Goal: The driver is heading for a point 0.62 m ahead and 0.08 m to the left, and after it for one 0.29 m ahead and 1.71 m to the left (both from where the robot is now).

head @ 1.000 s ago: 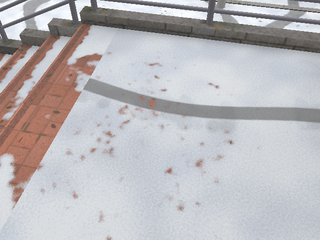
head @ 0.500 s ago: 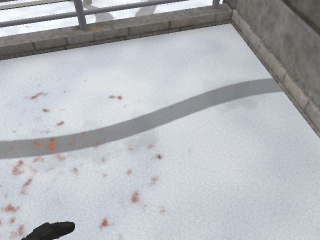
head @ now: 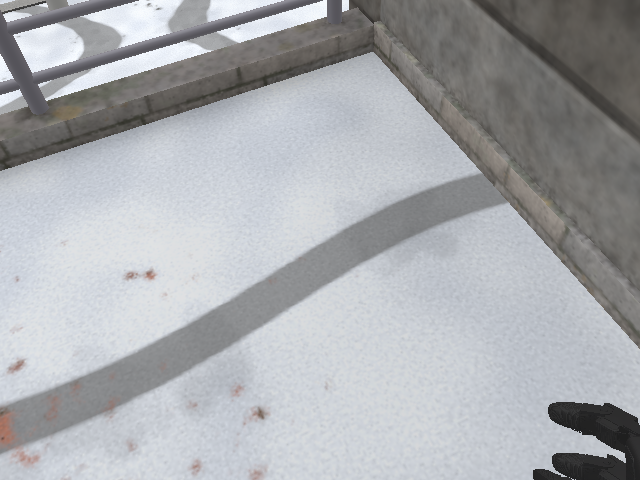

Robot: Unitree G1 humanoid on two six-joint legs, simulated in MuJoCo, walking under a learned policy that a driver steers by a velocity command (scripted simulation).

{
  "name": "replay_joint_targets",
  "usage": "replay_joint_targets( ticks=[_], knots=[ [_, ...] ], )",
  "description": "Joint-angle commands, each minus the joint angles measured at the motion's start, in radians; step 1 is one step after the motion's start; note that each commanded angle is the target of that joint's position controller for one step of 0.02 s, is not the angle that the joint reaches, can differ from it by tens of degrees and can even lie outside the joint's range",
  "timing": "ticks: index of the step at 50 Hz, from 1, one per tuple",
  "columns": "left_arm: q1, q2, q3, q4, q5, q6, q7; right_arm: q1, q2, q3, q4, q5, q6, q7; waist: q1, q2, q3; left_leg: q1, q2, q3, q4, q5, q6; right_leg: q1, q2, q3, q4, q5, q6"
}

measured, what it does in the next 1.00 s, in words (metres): walks ahead: left foot, then right foot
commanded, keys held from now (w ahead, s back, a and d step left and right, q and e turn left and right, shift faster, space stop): w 0.66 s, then w+q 0.34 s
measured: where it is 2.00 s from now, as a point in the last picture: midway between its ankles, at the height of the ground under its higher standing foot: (306, 242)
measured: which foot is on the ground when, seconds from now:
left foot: up 0.00-0.06, down 0.08-0.58, up 0.60-1.00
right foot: down 0.00-0.10, up 0.12-0.54, down 0.56-1.00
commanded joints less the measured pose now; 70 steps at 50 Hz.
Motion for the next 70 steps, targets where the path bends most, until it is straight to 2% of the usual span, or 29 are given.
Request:
replay_joint_targets(
  ticks=[1, 3, 4, 5, 6, 7, 9, 12, 17, 24, 28, 29, 30, 31, 33, 35, 40, 45, 51, 54, 55, 56, 57, 58, 59, 60, 61, 65, 70],
  knots=[
    [0.022, 0.133, 0.034, -0.043, 0.005, -0.014, 0.009, -0.063, -0.104, -0.025, -0.089, 0.004, -0.033, 0.014, -0.024, -0.139, -0.041, 0.121, -0.022, 0.021, -0.054, -0.054, 0.04, 0.034, -0.281, 0.231, -0.019, 0.307, -0.117],
    [0.002, 0.109, 0.026, -0.058, 0.01, -0.019, 0.001, 0.07, -0.138, -0.043, -0.062, -0.005, -0.045, 0.011, -0.095, -0.154, -0.1, 0.337, -0.036, 0.054, -0.101, -0.061, 0.101, 0.033, -0.224, 0.205, 0.11, 0.523, -0.085],
    [-0.036, 0.084, 0.013, -0.085, 0.025, -0.025, -0.012, 0.235, -0.19, -0.061, -0.04, -0.026, -0.049, 0.008, -0.175, -0.093, -0.221, 0.604, 0.084, -0.052, -0.05, 0.001, 0.167, -0.088, -0.172, 0.143, 0.346, 0.481, -0.05],
    [0.108, 0.047, -0.001, -0.076, 0.0, -0.033, -0.016, 0.402, -0.259, -0.086, 0.004, -0.042, -0.042, 0.01, -0.171, 0.178, -0.398, 0.996, 0.297, -0.454, -0.083, -0.186, 0.36, -0.43, -0.03, 0.028, 0.725, 0.152, 0.035],
    [0.128, 0.087, -0.003, -0.06, -0.004, -0.039, -0.017, 0.425, -0.191, -0.07, 0.016, -0.01, -0.035, 0.018, -0.175, 0.236, -0.385, 1.021, 0.377, -0.687, -0.194, -0.381, 0.388, -0.581, -0.034, 0.056, 0.876, -0.235, 0.046],
    [0.033, 0.147, 0.012, -0.071, -0.006, -0.038, -0.018, 0.362, -0.129, -0.053, 0.003, 0.006, -0.026, 0.013, -0.186, 0.127, -0.223, 0.907, 0.347, -0.59, -0.218, -0.474, 0.346, -0.671, -0.079, 0.061, 0.953, -0.161, 0.05],
    [-0.106, 0.137, 0.01, -0.112, 0.027, -0.04, -0.016, 0.245, -0.1, -0.035, -0.011, -0.004, -0.01, 0.009, -0.138, -0.004, -0.052, 0.63, 0.268, -0.379, -0.264, -0.291, 0.296, -0.639, -0.157, -0.01, 0.864, -0.019, 0.054],
    [-0.087, 0.089, 0.003, -0.12, 0.033, -0.04, -0.016, 0.218, -0.072, -0.019, -0.001, -0.013, -0.015, 0.015, -0.081, 0.036, -0.039, 0.492, 0.19, -0.232, -0.318, -0.063, 0.278, -0.528, -0.219, -0.072, 0.725, 0.034, 0.072],
    [-0.227, 0.021, -0.03, -0.153, 0.028, -0.046, -0.017, 0.267, -0.147, -0.037, 0.036, 0.007, 0.004, 0.005, -0.117, 0.034, -0.019, 0.451, 0.15, -0.077, -0.355, 0.042, 0.262, -0.477, -0.233, -0.139, 0.366, 0.216, 0.097],
    [-0.401, 0.073, -0.027, -0.188, 0.011, -0.059, -0.042, 0.379, -0.199, -0.043, 0.099, 0.028, 0.016, 0.005, -0.168, 0.075, 0.038, 0.558, 0.204, -0.088, -0.316, -0.054, 0.221, -0.395, -0.188, -0.15, 0.085, 0.277, 0.077],
    [-0.138, 0.19, 0.023, -0.127, 0.042, -0.065, -0.035, 0.326, -0.19, -0.037, 0.084, 0.012, 0.022, -0.006, -0.014, 0.045, -0.127, 0.505, 0.118, -0.006, 0.017, 0.254, 0.15, 0.034, -0.176, -0.163, 0.027, 0.248, -0.011],
    [0.039, 0.268, 0.038, -0.1, 0.056, -0.061, -0.021, 0.323, -0.123, -0.011, 0.037, -0.006, 0.018, -0.008, 0.039, -0.105, -0.298, 0.254, 0.033, 0.063, 0.358, 0.022, 0.09, 0.376, -0.383, 0.092, 0.054, 0.294, -0.096],
    [0.096, 0.301, 0.042, -0.071, 0.053, -0.056, -0.033, 0.418, -0.059, 0.013, 0.034, 0.004, 0.004, -0.002, 0.003, -0.353, -0.382, -0.061, -0.08, 0.041, 0.632, -0.616, 0.045, 0.575, -0.548, 0.483, -0.06, 0.204, -0.234],
    [0.093, 0.212, 0.018, -0.074, 0.034, -0.05, -0.037, 0.376, -0.145, -0.003, 0.041, 0.023, -0.003, 0.003, 0.03, -0.244, -0.312, -0.188, -0.026, -0.017, 0.739, -0.633, 0.039, 0.547, -0.522, 0.471, -0.094, 0.1, -0.217],
    [-0.035, 0.172, 0.0, -0.092, 0.024, -0.042, -0.033, 0.251, -0.166, -0.003, 0.008, 0.011, -0.005, 0.006, -0.005, -0.096, -0.121, -0.185, 0.062, 0.026, 0.678, -0.454, 0.051, 0.289, -0.449, 0.247, -0.138, 0.164, -0.152],
    [-0.098, 0.149, -0.012, -0.096, 0.055, -0.048, -0.03, 0.247, -0.146, -0.002, 0.0, 0.002, 0.015, 0.014, -0.062, -0.101, -0.07, -0.082, 0.099, 0.014, 0.624, -0.36, 0.045, 0.107, -0.414, 0.151, -0.203, 0.261, -0.131],
    [-0.078, 0.17, -0.007, -0.045, 0.055, -0.081, -0.016, 0.213, -0.116, 0.01, -0.031, 0.002, 0.049, 0.007, -0.077, -0.117, -0.007, -0.117, 0.083, -0.031, 0.51, -0.151, 0.026, 0.008, -0.394, -0.04, -0.314, 0.281, -0.124],
    [-0.026, 0.174, -0.021, -0.005, 0.044, -0.073, 0.012, 0.056, -0.086, 0.019, -0.096, -0.006, 0.054, 0.037, -0.033, -0.116, 0.026, -0.069, 0.033, 0.034, 0.226, 0.089, 0.021, 0.043, -0.356, -0.195, -0.325, 0.32, -0.059],
    [0.049, 0.219, -0.014, 0.053, 0.036, -0.031, 0.026, -0.062, -0.087, 0.025, -0.151, 0.005, 0.039, 0.09, -0.012, -0.099, 0.084, -0.138, 0.028, 0.072, 0.087, -0.046, 0.069, 0.266, -0.442, -0.249, -0.249, 0.409, -0.012],
    [0.035, 0.248, -0.008, 0.041, 0.042, -0.009, 0.036, 0.02, -0.126, 0.009, -0.142, -0.006, 0.041, 0.1, -0.071, -0.157, -0.015, 0.072, -0.057, 0.173, 0.074, -0.214, 0.125, 0.27, -0.434, -0.318, -0.016, 0.958, 0.014],
    [0.026, 0.262, -0.005, 0.032, 0.04, 0.0, 0.039, 0.164, -0.158, -0.014, -0.107, -0.006, 0.045, 0.1, -0.15, -0.15, -0.1, 0.27, -0.112, 0.201, 0.03, -0.198, 0.157, 0.226, -0.411, -0.345, 0.172, 1.09, 0.026],
    [0.044, 0.253, -0.009, 0.018, 0.04, -0.002, 0.041, 0.337, -0.214, -0.046, -0.053, 0.009, 0.045, 0.086, -0.225, -0.116, -0.171, 0.551, -0.099, 0.129, -0.002, -0.149, 0.2, 0.048, -0.373, -0.355, 0.411, 0.969, 0.068],
    [0.093, 0.153, -0.039, -0.031, 0.073, -0.025, 0.032, 0.412, -0.322, -0.069, -0.028, 0.009, 0.052, 0.06, -0.184, 0.13, -0.248, 0.884, 0.13, -0.251, 0.018, -0.05, 0.295, -0.338, -0.258, -0.349, 0.769, 0.213, 0.112],
    [0.107, 0.135, -0.056, -0.065, 0.059, -0.078, 0.006, 0.396, -0.352, -0.07, -0.062, -0.001, 0.052, 0.045, -0.152, 0.222, -0.416, 1.076, 0.317, -0.756, -0.152, -0.113, 0.483, -0.614, -0.097, -0.153, 1.033, -0.258, 0.147],
    [-0.004, 0.212, -0.036, -0.081, 0.03, -0.111, -0.012, 0.396, -0.286, -0.058, -0.061, -0.008, 0.047, 0.031, -0.208, 0.077, -0.356, 1.031, 0.286, -0.649, -0.179, -0.081, 0.434, -0.699, -0.162, -0.056, 1.069, -0.176, 0.139],
    [-0.048, 0.216, -0.038, -0.096, 0.02, -0.124, -0.02, 0.349, -0.242, -0.048, -0.062, -0.002, 0.037, 0.02, -0.18, 0.031, -0.239, 0.882, 0.241, -0.483, -0.177, -0.002, 0.391, -0.697, -0.199, -0.076, 0.99, -0.087, 0.129],
    [-0.052, 0.209, -0.035, -0.085, 0.039, -0.124, -0.012, 0.278, -0.222, -0.042, -0.081, 0.001, 0.034, 0.019, -0.127, -0.055, -0.173, 0.718, 0.197, -0.381, -0.188, 0.073, 0.351, -0.624, -0.242, -0.08, 0.896, -0.023, 0.131],
    [-0.063, 0.191, -0.013, -0.093, 0.056, -0.078, -0.005, 0.243, -0.188, -0.034, -0.084, 0.005, 0.041, 0.009, -0.059, 0.012, -0.09, 0.463, 0.128, -0.257, -0.267, 0.219, 0.337, -0.475, -0.259, -0.106, 0.705, 0.011, 0.157],
    [-0.219, 0.136, -0.025, -0.126, 0.059, -0.072, -0.014, 0.309, -0.199, -0.039, -0.059, 0.004, 0.06, -0.02, -0.106, 0.028, -0.042, 0.373, 0.039, -0.188, -0.248, 0.156, 0.261, -0.424, -0.19, -0.132, 0.355, 0.283, 0.172]
  ],
)
Keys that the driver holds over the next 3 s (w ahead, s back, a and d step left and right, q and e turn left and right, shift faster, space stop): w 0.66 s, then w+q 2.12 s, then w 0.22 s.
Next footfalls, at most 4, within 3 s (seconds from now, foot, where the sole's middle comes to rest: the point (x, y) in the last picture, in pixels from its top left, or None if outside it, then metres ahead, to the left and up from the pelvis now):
0.08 left None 0.22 0.12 -0.77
0.56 right None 0.45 -0.14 -0.77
1.12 left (321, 343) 0.75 0.12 -0.77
1.60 right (368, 239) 1.06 0.02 -0.77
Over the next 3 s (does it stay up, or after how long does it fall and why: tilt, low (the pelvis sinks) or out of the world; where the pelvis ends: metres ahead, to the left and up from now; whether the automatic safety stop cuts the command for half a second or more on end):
stays up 1.24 0.47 0.01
